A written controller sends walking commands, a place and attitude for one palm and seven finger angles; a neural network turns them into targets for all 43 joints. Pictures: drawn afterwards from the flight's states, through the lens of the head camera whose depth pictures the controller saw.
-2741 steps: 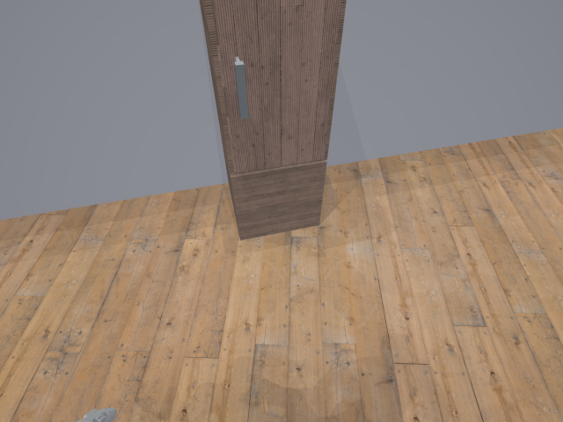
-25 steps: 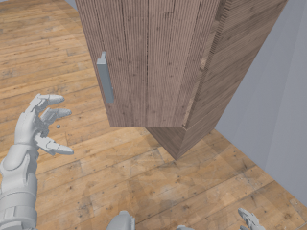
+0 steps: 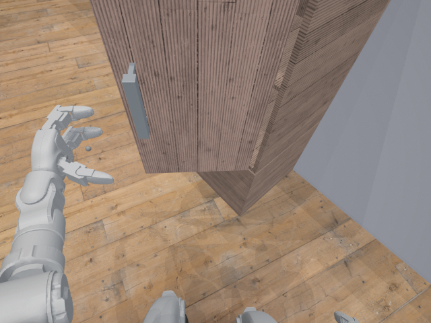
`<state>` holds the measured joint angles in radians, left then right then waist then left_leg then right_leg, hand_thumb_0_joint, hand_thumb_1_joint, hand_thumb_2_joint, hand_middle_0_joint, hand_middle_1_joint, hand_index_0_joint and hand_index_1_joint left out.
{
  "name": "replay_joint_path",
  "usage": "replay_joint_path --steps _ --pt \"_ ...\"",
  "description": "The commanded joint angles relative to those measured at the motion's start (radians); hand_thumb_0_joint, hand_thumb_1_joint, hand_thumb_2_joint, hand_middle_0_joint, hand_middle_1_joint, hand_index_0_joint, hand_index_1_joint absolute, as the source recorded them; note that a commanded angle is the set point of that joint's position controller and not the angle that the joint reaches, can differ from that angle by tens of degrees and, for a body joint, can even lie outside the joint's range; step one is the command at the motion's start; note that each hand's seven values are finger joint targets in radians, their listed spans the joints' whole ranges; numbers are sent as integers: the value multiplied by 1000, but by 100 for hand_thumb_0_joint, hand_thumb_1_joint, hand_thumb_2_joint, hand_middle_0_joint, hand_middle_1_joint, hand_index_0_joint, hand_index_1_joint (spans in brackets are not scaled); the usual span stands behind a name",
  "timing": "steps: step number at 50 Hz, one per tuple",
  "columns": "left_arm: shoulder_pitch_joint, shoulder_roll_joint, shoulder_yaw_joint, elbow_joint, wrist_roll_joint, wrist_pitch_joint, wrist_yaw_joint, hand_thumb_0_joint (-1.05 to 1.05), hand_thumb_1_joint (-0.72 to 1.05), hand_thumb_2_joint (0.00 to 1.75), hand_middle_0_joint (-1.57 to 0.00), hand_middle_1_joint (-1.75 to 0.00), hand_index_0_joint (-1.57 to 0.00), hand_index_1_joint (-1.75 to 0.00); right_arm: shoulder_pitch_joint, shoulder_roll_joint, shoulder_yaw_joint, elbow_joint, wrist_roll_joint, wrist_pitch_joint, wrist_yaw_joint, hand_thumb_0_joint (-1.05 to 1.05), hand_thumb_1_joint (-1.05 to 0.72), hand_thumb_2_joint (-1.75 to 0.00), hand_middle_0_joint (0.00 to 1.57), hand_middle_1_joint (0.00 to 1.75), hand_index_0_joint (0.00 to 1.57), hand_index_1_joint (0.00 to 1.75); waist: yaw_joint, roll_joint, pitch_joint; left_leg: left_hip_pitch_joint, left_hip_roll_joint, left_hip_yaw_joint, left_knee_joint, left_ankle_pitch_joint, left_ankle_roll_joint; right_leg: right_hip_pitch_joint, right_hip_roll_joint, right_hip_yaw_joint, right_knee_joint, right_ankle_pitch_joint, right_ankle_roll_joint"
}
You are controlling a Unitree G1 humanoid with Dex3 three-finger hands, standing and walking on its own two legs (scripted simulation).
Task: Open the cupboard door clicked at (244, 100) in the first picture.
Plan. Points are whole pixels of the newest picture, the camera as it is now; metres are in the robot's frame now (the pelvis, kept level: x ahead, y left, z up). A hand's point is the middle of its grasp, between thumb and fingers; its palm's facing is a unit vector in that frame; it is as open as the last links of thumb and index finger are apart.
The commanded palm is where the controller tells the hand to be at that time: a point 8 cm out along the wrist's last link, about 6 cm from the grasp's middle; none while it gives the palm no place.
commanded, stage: move the hooked fingers beside the handle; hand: left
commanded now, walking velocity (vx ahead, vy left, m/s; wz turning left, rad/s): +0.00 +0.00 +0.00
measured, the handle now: (138, 103) +0.54 +0.17 +0.06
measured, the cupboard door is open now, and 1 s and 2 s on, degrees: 52 52 52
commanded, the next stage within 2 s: slide the fingers in behind the handle in 1.42 s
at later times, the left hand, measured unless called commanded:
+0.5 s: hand (101, 124) +0.47 +0.23 +0.07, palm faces +0.08 -1.00 -0.01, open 14.0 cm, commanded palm +0.45 +0.27 +0.06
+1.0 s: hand (97, 124) +0.48 +0.24 +0.06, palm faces +0.10 -1.00 -0.01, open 14.0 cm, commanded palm +0.46 +0.28 +0.06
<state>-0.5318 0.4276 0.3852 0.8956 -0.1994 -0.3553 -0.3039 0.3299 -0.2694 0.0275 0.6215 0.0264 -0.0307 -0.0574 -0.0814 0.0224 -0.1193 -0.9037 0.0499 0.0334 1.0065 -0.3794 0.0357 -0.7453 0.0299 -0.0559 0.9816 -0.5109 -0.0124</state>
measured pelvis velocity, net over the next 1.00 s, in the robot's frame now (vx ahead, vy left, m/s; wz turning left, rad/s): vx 0.01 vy -0.01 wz -0.02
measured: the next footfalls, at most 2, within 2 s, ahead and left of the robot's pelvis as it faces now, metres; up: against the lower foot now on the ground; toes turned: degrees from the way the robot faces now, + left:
none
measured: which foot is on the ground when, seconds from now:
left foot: down 0.00-1.00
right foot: down 0.00-1.00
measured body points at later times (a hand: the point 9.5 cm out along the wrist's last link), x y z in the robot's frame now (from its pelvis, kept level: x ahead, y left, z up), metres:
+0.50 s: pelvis +0.01 -0.01 -0.01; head +0.11 +0.01 +0.42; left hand +0.46 +0.28 +0.07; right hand +0.04 -0.29 -0.12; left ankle +0.06 +0.10 -0.67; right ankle -0.02 -0.12 -0.67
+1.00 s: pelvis +0.01 -0.01 -0.01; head +0.12 +0.01 +0.42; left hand +0.47 +0.29 +0.06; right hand +0.02 -0.28 -0.12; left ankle +0.06 +0.10 -0.67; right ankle -0.02 -0.12 -0.67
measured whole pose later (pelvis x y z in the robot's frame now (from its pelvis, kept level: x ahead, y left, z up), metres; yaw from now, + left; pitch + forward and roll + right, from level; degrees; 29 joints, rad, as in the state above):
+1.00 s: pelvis +0.01 -0.01 -0.01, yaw -1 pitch +21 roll -4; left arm -0.75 0.56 0.47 1.13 -0.15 -0.41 -0.32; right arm 0.39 -0.27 0.02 0.64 0.02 0.08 -0.03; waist -0.13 0.02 -0.13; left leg -1.03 0.08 0.02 1.09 -0.42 0.02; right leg -0.87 0.06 -0.06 1.05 -0.54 -0.03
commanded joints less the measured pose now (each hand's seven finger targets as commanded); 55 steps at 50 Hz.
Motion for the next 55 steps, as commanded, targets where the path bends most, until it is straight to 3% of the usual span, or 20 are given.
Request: replay_joint_path --steps 1,5,12,13,15,17,19,22,25,26,29,31,32,37,39,43,47,49,50,55 --pt "-429 287 61 -160 -10 -99 -7 0 -50 30 -30 -120 -30 -120 81 -170 -68 -77 -2 -19 -10 0 -90 -90 20 30 20 30 -2 82 -344 409 -13 -93 -94 195 -2 -71 26 25 -126 235 -10" --pt "-450 286 54 -178 -5 -128 -19 0 -50 30 -30 -120 -30 -120 101 -167 -71 -69 -6 -6 -4 0 -90 -90 20 30 20 30 0 128 -441 476 -9 -95 -65 295 -6 -73 30 27 -102 306 -12" --pt "-491 321 72 -38 -2 -80 -27 0 -50 30 -30 -120 -30 -120 120 -172 -68 -58 -3 29 -4 0 -90 -90 20 30 20 30 -22 39 -343 336 -14 -76 -53 235 8 -56 30 36 -113 312 1" --pt "-522 335 72 -39 4 -83 -25 0 -50 30 -30 -120 -30 -120 122 -174 -68 -55 -3 32 -4 0 -90 -90 20 30 20 30 -28 53 -341 332 -15 -77 -51 227 9 -61 30 39 -113 303 0" --pt "-533 366 101 -35 10 -97 -17 0 -50 30 -30 -120 -30 -120 130 -173 -68 -58 -6 35 -4 0 -90 -90 20 30 20 30 -19 53 -384 326 -16 -71 -33 252 11 -43 31 48 -99 333 -1" --pt "-578 382 104 -67 20 -121 -13 0 -50 30 -30 -120 -30 -120 136 -171 -69 -51 -8 39 -2 0 -90 -90 20 30 20 30 -21 104 -423 359 -13 -76 -23 282 7 -54 31 49 -87 349 -3" --pt "-604 366 95 -73 19 -141 -9 0 -50 30 -30 -120 -30 -120 144 -167 -69 -48 -13 40 2 0 -90 -90 20 30 20 30 -27 124 -442 388 -12 -82 -13 303 6 -75 38 44 -78 351 -7" --pt "-637 358 70 -29 31 -132 -13 0 -50 30 -30 -120 -30 -120 152 -172 -69 -33 -11 47 4 0 -90 -90 20 30 20 30 -48 125 -433 385 -7 -86 -10 281 5 -107 37 43 -81 327 -3" --pt "-619 403 100 42 37 -99 -15 0 -50 30 -30 -120 -30 -120 163 -179 -67 -34 -9 58 2 0 -90 -90 20 30 20 30 -42 95 -419 333 -9 -78 -7 266 9 -79 36 50 -86 336 0" --pt "-628 372 68 50 41 -88 -17 0 -50 30 -30 -120 -30 -120 166 -176 -65 -37 -11 61 4 0 -90 -90 20 30 20 30 -51 95 -417 334 -11 -80 -8 274 10 -81 36 46 -84 346 1" --pt "-667 365 67 43 40 -88 -6 0 -50 30 -30 -120 -30 -120 177 -175 -65 -37 -15 64 6 0 -90 -90 20 30 20 30 -59 105 -423 344 -10 -81 5 289 13 -111 39 44 -79 347 -1" --pt "-694 427 111 44 49 -98 8 0 -50 30 -30 -120 -30 -120 184 -181 -65 -31 -17 68 7 0 -90 -90 20 30 20 30 -58 100 -445 335 -6 -83 11 298 11 -97 40 48 -72 358 1" --pt "-675 448 134 31 50 -106 13 0 -50 30 -30 -120 -30 -120 189 -182 -67 -38 -20 70 9 0 -90 -90 20 30 20 30 -41 100 -471 332 -8 -83 10 310 10 -70 40 48 -66 370 0" --pt "-592 461 146 52 65 -108 15 0 -50 30 -30 -120 -30 -120 191 -180 -68 -54 -19 82 16 0 -90 -90 20 30 20 30 -29 84 -461 298 -10 -66 7 312 11 -29 41 54 -67 405 4" --pt "-577 437 134 26 55 -108 5 0 -50 30 -30 -120 -30 -120 192 -176 -67 -66 -18 85 20 0 -90 -90 20 30 20 30 -24 111 -470 310 -15 -61 6 327 13 -19 43 54 -66 427 1" --pt "-596 438 127 38 41 -103 -17 0 -50 30 -30 -120 -30 -120 184 -181 -68 -62 -12 90 14 0 -90 -90 20 30 20 30 -47 65 -404 260 -13 -59 -3 254 17 -28 44 59 -90 373 7" --pt "-654 418 111 -4 31 -135 -24 0 -50 30 -30 -120 -30 -120 182 -181 -70 -44 -13 85 11 0 -90 -90 20 30 20 30 -53 128 -432 341 -6 -77 -1 261 9 -97 46 48 -83 326 -2" --pt "-691 359 64 -36 24 -151 -26 0 -50 30 -30 -120 -30 -120 182 -175 -71 -37 -15 81 11 0 -90 -90 20 30 20 30 -67 151 -442 392 -5 -88 1 274 9 -137 49 41 -82 312 -7" --pt "-680 377 77 -11 31 -149 -23 0 -50 30 -30 -120 -30 -120 181 -181 -73 -26 -15 80 10 0 -90 -90 20 30 20 30 -61 162 -447 407 -1 -95 0 274 4 -157 48 36 -79 298 -8" --pt "-650 339 50 60 40 -107 -9 0 -50 30 -30 -120 -30 -120 183 -183 -70 -25 -16 83 11 0 -90 -90 20 30 20 30 -61 137 -418 408 -1 -109 -14 258 2 -188 45 19 -83 262 -10"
